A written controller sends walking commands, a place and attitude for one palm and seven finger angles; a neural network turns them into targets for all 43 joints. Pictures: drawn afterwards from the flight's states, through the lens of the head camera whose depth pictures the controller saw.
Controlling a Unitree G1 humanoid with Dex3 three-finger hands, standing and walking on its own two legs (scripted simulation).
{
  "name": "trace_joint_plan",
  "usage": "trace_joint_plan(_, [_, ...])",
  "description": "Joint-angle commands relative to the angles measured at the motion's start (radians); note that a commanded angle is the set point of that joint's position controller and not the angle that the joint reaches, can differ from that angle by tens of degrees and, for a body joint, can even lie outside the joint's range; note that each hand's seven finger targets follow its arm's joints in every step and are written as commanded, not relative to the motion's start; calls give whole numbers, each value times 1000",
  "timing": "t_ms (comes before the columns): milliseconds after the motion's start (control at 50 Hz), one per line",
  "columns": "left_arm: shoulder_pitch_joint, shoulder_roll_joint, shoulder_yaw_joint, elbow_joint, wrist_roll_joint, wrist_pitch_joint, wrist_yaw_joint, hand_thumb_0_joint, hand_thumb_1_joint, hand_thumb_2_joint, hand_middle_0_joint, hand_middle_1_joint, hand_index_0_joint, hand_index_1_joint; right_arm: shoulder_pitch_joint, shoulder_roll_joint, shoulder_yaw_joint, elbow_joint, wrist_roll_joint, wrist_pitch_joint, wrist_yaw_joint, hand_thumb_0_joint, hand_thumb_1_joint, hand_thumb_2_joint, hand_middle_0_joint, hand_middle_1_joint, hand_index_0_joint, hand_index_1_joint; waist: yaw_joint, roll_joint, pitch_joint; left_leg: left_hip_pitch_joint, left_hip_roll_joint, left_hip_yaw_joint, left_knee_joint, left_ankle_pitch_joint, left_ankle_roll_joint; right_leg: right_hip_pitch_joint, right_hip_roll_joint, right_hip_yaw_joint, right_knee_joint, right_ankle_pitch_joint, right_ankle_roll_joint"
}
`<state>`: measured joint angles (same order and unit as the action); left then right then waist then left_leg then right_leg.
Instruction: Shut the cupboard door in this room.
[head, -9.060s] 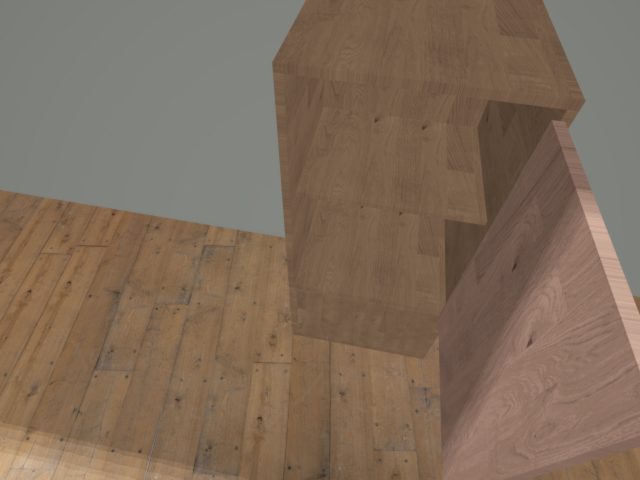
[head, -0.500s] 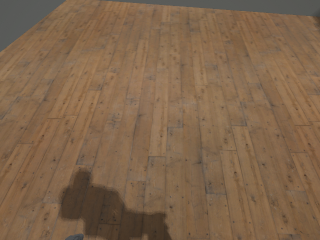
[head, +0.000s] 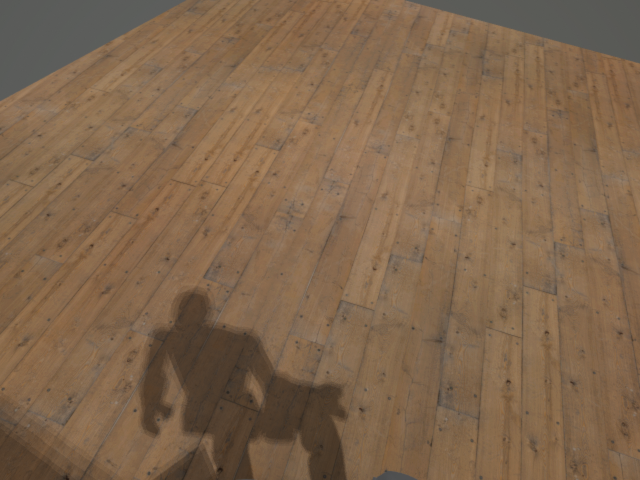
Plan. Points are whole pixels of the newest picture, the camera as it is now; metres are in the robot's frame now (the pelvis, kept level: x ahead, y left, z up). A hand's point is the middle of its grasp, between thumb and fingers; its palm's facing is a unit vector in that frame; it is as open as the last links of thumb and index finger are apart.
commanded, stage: turn or walk to find it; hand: left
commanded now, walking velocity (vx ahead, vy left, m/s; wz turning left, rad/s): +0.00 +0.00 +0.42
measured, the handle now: out of the picture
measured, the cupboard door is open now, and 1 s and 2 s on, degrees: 65 65 61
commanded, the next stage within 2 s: none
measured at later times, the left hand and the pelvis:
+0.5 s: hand out of the picture +0.01 +0.17 -0.15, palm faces +0.25 -0.94 -0.23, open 7.4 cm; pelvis +0.00 -0.02 +0.01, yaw +14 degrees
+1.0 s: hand out of the picture +0.01 +0.20 -0.14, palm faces +0.41 -0.87 -0.28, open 7.4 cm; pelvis -0.01 -0.03 +0.00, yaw +24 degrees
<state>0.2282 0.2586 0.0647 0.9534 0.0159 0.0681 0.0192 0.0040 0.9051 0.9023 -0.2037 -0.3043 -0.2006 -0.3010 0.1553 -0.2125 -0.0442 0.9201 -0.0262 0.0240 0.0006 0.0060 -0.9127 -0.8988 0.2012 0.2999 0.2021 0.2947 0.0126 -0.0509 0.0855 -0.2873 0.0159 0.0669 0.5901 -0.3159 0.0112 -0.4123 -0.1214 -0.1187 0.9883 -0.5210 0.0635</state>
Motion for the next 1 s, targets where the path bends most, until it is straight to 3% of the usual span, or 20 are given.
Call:
trace_joint_plan(0, [-29,45,8,-97,1,-34,-12,0,900,900,-200,-300,-200,-300,15,-192,-36,-54,-3,-11,-16,0,-900,-900,200,300,200,300,-25,220,-120,117,240,-243,-234,490,148,-74,14,69,34,46,8])
trace_joint_plan(100, [-12,29,1,-102,-2,-40,-11,0,900,900,-200,-300,-200,-300,17,-202,-44,-58,-6,0,-10,0,-900,-900,200,300,200,300,-32,211,-129,89,220,-277,-213,416,143,44,65,32,-218,72,4])
trace_joint_plan(160, [87,46,8,-80,-2,-57,-8,0,900,900,-200,-300,-200,-300,-15,-181,-45,-70,2,5,-5,0,-900,-900,200,300,200,300,18,166,-151,-3,159,-264,-117,329,85,236,71,21,-508,278,3])
trace_joint_plan(180, [113,91,16,-77,6,-69,-3,0,900,900,-200,-300,-200,-300,-7,-143,-41,-79,9,4,-1,0,-900,-900,200,300,200,300,28,48,-156,-88,84,-203,-12,191,31,324,-19,112,-617,332,-19])
trace_joint_plan(200, [111,186,36,-82,19,-75,6,0,900,900,-200,-300,-200,-300,6,-71,-29,-104,13,4,6,0,-900,-900,200,300,200,300,25,-225,-128,-269,-50,-70,182,-99,-34,387,-259,369,-681,422,-117])
trace_joint_plan(220, [113,205,40,-96,14,-73,9,0,900,900,-200,-300,-200,-300,-36,-103,-36,-117,6,17,4,0,-900,-900,200,300,200,300,50,-234,-125,-253,-34,-104,391,-274,-40,271,-369,414,-712,467,-214])
trace_joint_plan(300, [-36,109,17,-130,12,-80,11,0,900,900,-200,-300,-200,-300,18,-98,-39,-49,4,29,19,0,-900,-900,200,300,200,300,-29,-107,-71,-259,16,-100,598,-111,-61,235,-215,144,-654,577,-178])
trace_joint_plan(400, [66,144,27,-86,19,-78,11,0,900,900,-200,-300,-200,-300,-65,-62,-17,-63,13,19,23,0,-900,-900,200,300,200,300,34,-131,-102,-170,5,-3,284,-147,-72,342,-218,63,-585,813,-188])
trace_joint_plan(480, [69,165,36,-68,18,-71,9,0,900,900,-200,-300,-200,-300,-36,-62,-14,-58,16,8,18,0,-900,-900,200,300,200,300,23,-150,-135,-69,-4,40,63,-83,-58,355,-226,41,-517,838,-166])
trace_joint_plan(520, [44,154,35,-68,7,-66,8,0,900,900,-200,-300,-200,-300,31,-87,-20,-40,12,-1,19,0,-900,-900,200,300,200,300,-18,-90,-163,90,13,35,-157,115,-44,283,-200,-16,-406,722,-103])
trace_joint_plan(540, [57,120,33,-89,-1,-60,4,0,900,900,-200,-300,-200,-300,65,-164,-38,-43,4,-12,15,0,-900,-900,200,300,200,300,-37,89,-195,248,141,-122,-214,322,12,109,-133,-55,-253,518,-43])
trace_joint_plan(560, [38,53,14,-130,-5,-56,-2,0,900,900,-200,-300,-200,-300,116,-249,-59,-43,2,-13,8,0,-900,-900,200,300,200,300,-62,348,-190,350,364,-386,-220,695,146,-136,-18,-67,-77,-35,18])
trace_joint_plan(580, [-33,61,5,-138,7,-43,6,0,900,900,-200,-300,-200,-300,156,-251,-58,-15,5,-8,-1,0,-900,-900,200,300,200,300,-93,340,-190,269,381,-375,-240,628,201,-121,-5,25,54,-139,9])
trace_joint_plan(660, [-41,50,10,-93,3,-39,-7,0,900,900,-200,-300,-200,-300,40,-178,-33,-46,0,-15,-18,0,-900,-900,200,300,200,300,-32,193,-119,151,266,-269,-236,559,161,-114,-4,86,107,51,9])
trace_joint_plan(840, [-60,26,0,-116,-3,-42,-6,0,900,900,-200,-300,-200,-300,68,-190,-46,-41,-6,-4,-11,0,-900,-900,200,300,200,300,-45,210,-142,125,219,-312,-212,511,152,32,70,50,-219,69,8])
trace_joint_plan(900, [20,39,4,-98,-6,-55,-2,0,900,900,-200,-300,-200,-300,35,-182,-49,-53,0,1,-7,0,-900,-900,200,300,200,300,2,190,-164,49,169,-312,-143,452,104,197,84,35,-480,249,4])
trace_joint_plan(920, [49,68,10,-94,-3,-65,1,0,900,900,-200,-300,-200,-300,33,-158,-47,-57,6,0,-3,0,-900,-900,200,300,200,300,15,128,-168,-17,124,-287,-95,344,61,296,51,65,-594,335,-5])
trace_joint_plan(940, [70,133,22,-90,8,-75,9,0,900,900,-200,-300,-200,-300,49,-105,-38,-69,13,-2,3,0,-900,-900,200,300,200,300,21,-53,-183,-168,31,-184,44,122,4,414,-130,231,-656,392,-59])
trace_joint_plan(960, [68,200,35,-100,16,-75,12,0,900,900,-200,-300,-200,-300,31,-64,-31,-96,11,1,7,0,-900,-900,200,300,200,300,31,-228,-141,-265,-67,-82,240,-222,-40,371,-332,387,-692,481,-176])
trace_joint_plan(980, [53,187,37,-111,8,-76,15,0,900,900,-200,-300,-200,-300,12,-109,-42,-89,2,19,3,0,-900,-900,200,300,200,300,36,-236,-127,-255,-26,-137,429,-268,-37,258,-353,396,-717,457,-229])
